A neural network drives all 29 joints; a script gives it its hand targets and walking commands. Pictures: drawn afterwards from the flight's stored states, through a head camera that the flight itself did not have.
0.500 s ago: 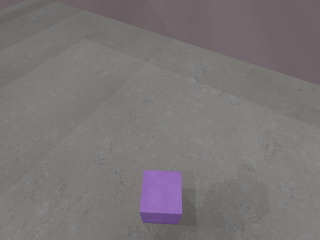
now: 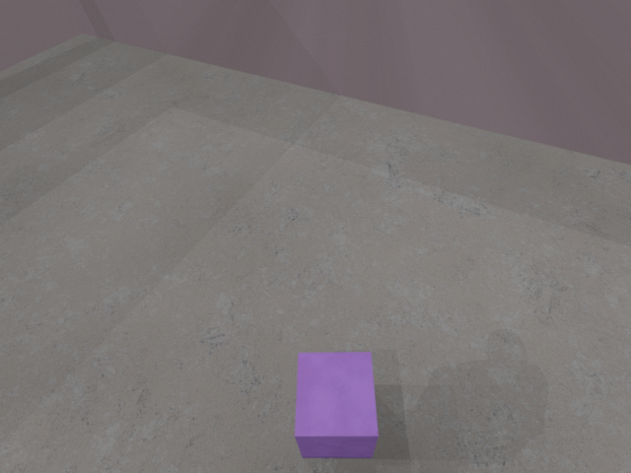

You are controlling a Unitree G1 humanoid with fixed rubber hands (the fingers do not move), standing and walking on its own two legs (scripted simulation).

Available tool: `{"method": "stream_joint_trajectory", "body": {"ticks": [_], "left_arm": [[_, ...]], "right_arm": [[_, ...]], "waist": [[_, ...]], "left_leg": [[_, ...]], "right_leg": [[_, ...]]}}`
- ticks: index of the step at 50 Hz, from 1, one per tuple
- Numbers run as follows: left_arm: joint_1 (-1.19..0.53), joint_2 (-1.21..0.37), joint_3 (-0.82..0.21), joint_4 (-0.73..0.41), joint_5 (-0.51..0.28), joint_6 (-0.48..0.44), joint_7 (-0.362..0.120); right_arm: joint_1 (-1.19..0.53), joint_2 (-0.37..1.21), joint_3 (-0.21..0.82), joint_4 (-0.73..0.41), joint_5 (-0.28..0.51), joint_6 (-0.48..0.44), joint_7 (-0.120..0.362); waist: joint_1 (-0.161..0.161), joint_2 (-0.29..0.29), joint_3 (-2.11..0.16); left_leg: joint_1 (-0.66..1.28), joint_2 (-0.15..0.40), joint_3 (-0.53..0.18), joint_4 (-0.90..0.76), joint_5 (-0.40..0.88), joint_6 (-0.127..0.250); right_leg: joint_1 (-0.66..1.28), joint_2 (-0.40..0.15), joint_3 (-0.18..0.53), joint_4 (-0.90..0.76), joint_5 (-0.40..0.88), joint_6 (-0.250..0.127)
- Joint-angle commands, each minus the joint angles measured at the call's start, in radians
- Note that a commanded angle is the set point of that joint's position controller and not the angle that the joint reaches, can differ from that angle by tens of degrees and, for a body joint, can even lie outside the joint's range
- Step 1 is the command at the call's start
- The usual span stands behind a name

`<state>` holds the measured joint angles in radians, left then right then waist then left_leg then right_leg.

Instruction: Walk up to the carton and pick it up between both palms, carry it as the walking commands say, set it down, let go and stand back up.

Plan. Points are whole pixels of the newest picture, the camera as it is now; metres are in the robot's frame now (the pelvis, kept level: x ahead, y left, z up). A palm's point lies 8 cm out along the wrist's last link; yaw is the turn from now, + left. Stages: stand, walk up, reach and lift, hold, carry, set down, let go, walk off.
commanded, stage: walk up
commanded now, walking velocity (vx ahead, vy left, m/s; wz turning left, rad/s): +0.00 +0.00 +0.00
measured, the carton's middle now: (335, 406) +0.40 +0.00 -0.65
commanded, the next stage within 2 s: stand in 0.04 s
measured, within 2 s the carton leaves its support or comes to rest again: neither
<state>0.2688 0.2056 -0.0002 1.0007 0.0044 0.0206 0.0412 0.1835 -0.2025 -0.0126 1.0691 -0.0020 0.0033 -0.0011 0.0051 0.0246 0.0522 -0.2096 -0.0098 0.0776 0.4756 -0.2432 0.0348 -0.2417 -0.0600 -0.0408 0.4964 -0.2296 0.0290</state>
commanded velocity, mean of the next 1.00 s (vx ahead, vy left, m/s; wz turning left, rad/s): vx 0.00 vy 0.00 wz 0.00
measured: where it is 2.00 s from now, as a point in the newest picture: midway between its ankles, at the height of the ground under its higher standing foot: outside the picture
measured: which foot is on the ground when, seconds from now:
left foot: down 0.00-1.00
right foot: down 0.00-1.00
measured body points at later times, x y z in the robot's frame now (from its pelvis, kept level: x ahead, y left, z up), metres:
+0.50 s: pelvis -0.01 +0.01 +0.00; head -0.01 +0.01 +0.45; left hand +0.02 +0.25 -0.15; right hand +0.04 -0.23 -0.15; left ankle +0.01 +0.10 -0.74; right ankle +0.02 -0.13 -0.74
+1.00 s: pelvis -0.02 +0.00 -0.01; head +0.03 -0.01 +0.43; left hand +0.15 +0.23 -0.13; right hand +0.16 -0.23 -0.13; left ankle +0.01 +0.10 -0.74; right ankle +0.02 -0.13 -0.74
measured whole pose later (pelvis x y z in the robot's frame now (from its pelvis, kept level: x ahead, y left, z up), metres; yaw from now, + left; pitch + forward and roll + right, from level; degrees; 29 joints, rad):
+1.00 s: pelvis -0.02 +0.00 -0.01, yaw +1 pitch -3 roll +1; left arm 0.00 0.21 0.00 0.67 0.00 0.42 -0.02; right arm 0.02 -0.21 -0.02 0.61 0.02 0.43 0.01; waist 0.00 0.01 0.15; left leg -0.28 0.00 0.07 0.63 -0.30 0.03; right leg -0.31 -0.06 -0.04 0.65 -0.29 0.02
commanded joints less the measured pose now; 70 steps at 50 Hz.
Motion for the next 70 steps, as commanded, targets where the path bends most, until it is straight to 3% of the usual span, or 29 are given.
{"method": "stream_joint_trajectory", "body": {"ticks": [1, 12, 16, 17, 19, 23, 30, 34, 35, 36, 37, 38, 40, 42, 45, 46, 48, 49, 50, 51, 53, 59, 60, 61, 62, 63, 66, 68, 70], "left_arm": [[0.048, 0.053, 0.017, 0.026, -0.002, -0.018, -0.008], [0.062, 0.058, 0.021, 0.010, 0.010, -0.020, -0.020], [0.055, 0.061, 0.018, 0.011, 0.009, -0.024, -0.023], [0.065, 0.051, 0.021, 0.008, 0.005, -0.028, -0.018], [0.087, 0.057, 0.020, 0.027, 0.012, -0.024, -0.017], [0.084, 0.054, 0.017, 0.022, 0.011, -0.029, -0.018], [0.067, 0.054, 0.024, 0.010, 0.009, -0.036, -0.014], [0.066, 0.059, 0.018, 0.021, 0.011, -0.033, -0.013], [-0.285, 0.147, 0.007, -0.329, -0.053, 0.033, -0.034], [-0.566, 0.172, 0.005, -0.488, -0.040, 0.102, -0.044], [-0.502, 0.138, -0.010, -0.469, -0.022, 0.161, -0.048], [-0.470, 0.156, 0.025, -0.480, -0.033, 0.221, -0.051], [-0.404, 0.187, 0.052, -0.469, -0.037, 0.301, -0.052], [-0.312, 0.107, 0.003, -0.453, -0.014, 0.412, -0.053], [-0.210, 0.087, 0.030, -0.424, 0.009, 0.447, -0.068], [-0.203, 0.091, 0.025, -0.418, 0.013, 0.448, -0.073], [-0.233, 0.056, 0.042, -0.466, 0.057, 0.420, -0.079], [-0.225, 0.045, 0.078, -0.471, 0.055, 0.381, -0.085], [-0.247, 0.042, 0.097, -0.493, 0.069, 0.346, -0.092], [-0.263, 0.025, 0.094, -0.497, 0.036, 0.306, -0.099], [-0.311, 0.047, 0.163, -0.503, 0.047, 0.244, -0.113], [-0.360, 0.084, 0.192, -0.474, 0.021, 0.132, -0.112], [-0.387, 0.085, 0.203, -0.505, 0.019, 0.118, -0.112], [-0.432, 0.122, 0.197, -0.515, 0.020, 0.108, -0.112], [-0.464, 0.097, 0.168, -0.535, 0.004, 0.110, -0.108], [-0.490, 0.127, 0.191, -0.555, -0.002, 0.106, -0.107], [-0.578, 0.145, 0.169, -0.518, -0.018, 0.126, -0.095], [-0.658, 0.177, 0.181, -0.531, 0.001, 0.154, -0.086], [-0.698, 0.179, 0.179, -0.488, -0.008, 0.186, -0.083]], "right_arm": [[0.074, -0.070, -0.003, -0.022, -0.007, -0.013, -0.022], [0.056, -0.106, -0.002, -0.014, -0.009, -0.014, -0.016], [0.062, -0.105, -0.001, -0.016, -0.010, -0.023, -0.019], [0.072, -0.114, -0.006, -0.017, -0.007, -0.023, -0.020], [0.050, -0.103, -0.002, -0.022, -0.008, -0.019, -0.019], [0.073, -0.096, -0.002, -0.004, -0.011, -0.019, -0.018], [0.099, -0.091, -0.003, -0.019, -0.010, -0.019, -0.020], [0.072, -0.101, -0.006, -0.020, -0.013, -0.017, -0.020], [-0.279, -0.170, -0.004, -0.371, 0.085, 0.036, 0.004], [-0.540, -0.154, -0.003, -0.573, 0.087, 0.113, 0.009], [-0.457, -0.147, 0.017, -0.573, 0.055, 0.171, 0.013], [-0.398, -0.186, -0.032, -0.545, 0.022, 0.228, 0.022], [-0.308, -0.156, -0.066, -0.568, 0.008, 0.323, 0.007], [-0.152, -0.090, -0.059, -0.488, 0.035, 0.428, 0.009], [-0.089, -0.105, -0.057, -0.520, 0.025, 0.474, 0.023], [-0.087, -0.109, -0.071, -0.499, 0.005, 0.471, 0.018], [-0.134, -0.084, -0.077, -0.550, -0.004, 0.439, 0.020], [-0.156, -0.058, -0.047, -0.582, -0.012, 0.405, 0.023], [-0.143, -0.034, -0.050, -0.572, -0.016, 0.377, 0.020], [-0.170, -0.025, -0.048, -0.596, -0.011, 0.341, 0.017], [-0.190, -0.017, -0.062, -0.618, -0.017, 0.286, 0.011], [-0.231, -0.012, -0.085, -0.627, -0.012, 0.179, -0.034], [-0.240, -0.007, -0.088, -0.592, 0.003, 0.168, -0.041], [-0.242, -0.009, -0.099, -0.621, -0.008, 0.160, -0.055], [-0.266, 0.001, -0.100, -0.607, 0.005, 0.156, -0.060], [-0.323, 0.007, -0.076, -0.666, 0.033, 0.152, -0.058], [-0.421, -0.006, -0.102, -0.671, 0.031, 0.161, -0.075], [-0.498, -0.002, -0.099, -0.662, 0.044, 0.188, -0.072], [-0.563, -0.006, -0.091, -0.658, 0.052, 0.224, -0.079]], "waist": [[0.002, -0.089, -0.059], [0.011, 0.033, 0.005], [0.008, 0.004, -0.017], [0.004, 0.049, -0.032], [0.015, -0.041, -0.008], [-0.005, 0.013, -0.006], [-0.002, -0.047, -0.041], [-0.006, -0.016, -0.031], [0.008, 0.010, -0.041], [-0.019, 0.041, 0.029], [-0.004, -0.007, 0.065], [-0.006, 0.043, 0.003], [0.046, -0.025, -0.001], [0.008, 0.015, 0.029], [-0.005, -0.038, -0.010], [-0.024, -0.024, -0.006], [0.003, 0.009, 0.017], [0.031, -0.065, -0.009], [0.015, -0.015, -0.050], [0.023, -0.074, -0.090], [0.007, -0.081, -0.198], [0.007, -0.124, -0.444], [0.011, -0.061, -0.506], [0.001, -0.101, -0.500], [-0.009, -0.044, -0.522], [0.024, -0.034, -0.551], [-0.014, -0.048, -0.485], [0.020, -0.015, -0.438], [0.019, -0.041, -0.416]], "left_leg": [[0.049, 0.109, -0.121, -0.140, 0.077, 0.009], [-0.040, 0.128, -0.196, -0.260, -0.116, 0.014], [-0.004, 0.134, -0.194, -0.241, -0.057, 0.019], [0.002, 0.143, -0.198, -0.230, -0.036, 0.017], [-0.014, 0.132, -0.187, -0.232, -0.067, 0.013], [0.002, 0.127, -0.175, -0.222, -0.057, 0.011], [0.011, 0.122, -0.161, -0.197, 0.019, 0.016], [0.004, 0.122, -0.149, -0.187, 0.010, 0.005], [-0.327, 0.057, -0.044, -0.061, -0.389, 0.010], [-0.360, 0.061, -0.033, -0.077, -0.491, 0.018], [-0.381, 0.068, -0.052, -0.089, -0.511, 0.027], [-0.417, 0.073, -0.029, -0.117, -0.520, 0.010], [-0.359, 0.055, -0.054, -0.047, -0.348, 0.033], [-0.313, 0.038, -0.073, -0.027, -0.282, 0.023], [-0.258, 0.026, -0.094, -0.025, -0.249, 0.018], [-0.255, 0.039, -0.113, -0.039, -0.271, 0.010], [-0.276, 0.011, -0.104, 0.013, -0.128, 0.006], [-0.277, -0.008, -0.097, 0.087, -0.008, 0.001], [-0.250, -0.019, -0.086, 0.140, 0.077, -0.005], [-0.272, -0.017, -0.096, 0.169, 0.139, 0.002], [-0.299, -0.022, -0.101, 0.247, 0.250, 0.005], [-0.438, -0.034, -0.122, 0.362, 0.316, -0.016], [-0.447, -0.038, -0.107, 0.384, 0.299, -0.026], [-0.495, -0.036, -0.109, 0.392, 0.245, -0.019], [-0.481, -0.038, -0.118, 0.397, 0.235, -0.025], [-0.503, -0.036, -0.111, 0.414, 0.231, -0.020], [-0.566, -0.034, -0.111, 0.422, 0.101, -0.025], [-0.589, -0.027, -0.103, 0.418, -0.014, -0.025], [-0.596, -0.021, -0.084, 0.409, -0.149, -0.020]], "right_leg": [[0.100, -0.059, 0.066, -0.151, 0.112, -0.054], [0.095, -0.024, 0.028, -0.125, 0.005, -0.032], [0.094, -0.030, 0.035, -0.122, 0.036, -0.039], [0.109, -0.035, 0.039, -0.124, 0.056, -0.033], [0.105, -0.030, 0.037, -0.131, 0.044, -0.040], [0.069, -0.035, 0.050, -0.143, 0.038, -0.037], [0.092, -0.044, 0.048, -0.130, 0.090, -0.042], [0.066, -0.040, 0.050, -0.140, 0.065, -0.041], [-0.007, 0.078, -0.014, 0.043, -0.230, -0.055], [0.047, 0.098, -0.026, 0.061, -0.278, -0.048], [0.087, 0.109, -0.044, 0.071, -0.278, -0.023], [0.101, 0.107, -0.071, 0.109, -0.234, -0.008], [0.034, 0.080, -0.040, 0.127, -0.167, -0.006], [-0.016, 0.093, -0.018, 0.117, -0.103, -0.031], [0.022, 0.097, -0.010, 0.120, -0.084, -0.036], [0.023, 0.099, -0.005, 0.132, -0.085, -0.040], [-0.023, 0.091, 0.022, 0.118, -0.036, -0.048], [-0.070, 0.081, 0.043, 0.128, -0.017, -0.046], [-0.100, 0.078, 0.054, 0.141, 0.045, -0.051], [-0.093, 0.071, 0.052, 0.163, 0.094, -0.036], [-0.125, 0.076, 0.061, 0.225, 0.215, -0.027], [-0.135, 0.077, 0.072, 0.360, 0.416, -0.006], [-0.151, 0.071, 0.079, 0.369, 0.391, -0.014], [-0.151, 0.068, 0.081, 0.374, 0.384, -0.001], [-0.228, 0.069, 0.071, 0.392, 0.328, -0.012], [-0.231, 0.071, 0.075, 0.403, 0.319, -0.014], [-0.362, 0.077, 0.065, 0.407, 0.160, -0.007], [-0.454, 0.073, 0.048, 0.409, -0.017, -0.005], [-0.438, 0.069, 0.048, 0.388, -0.164, -0.009]]}}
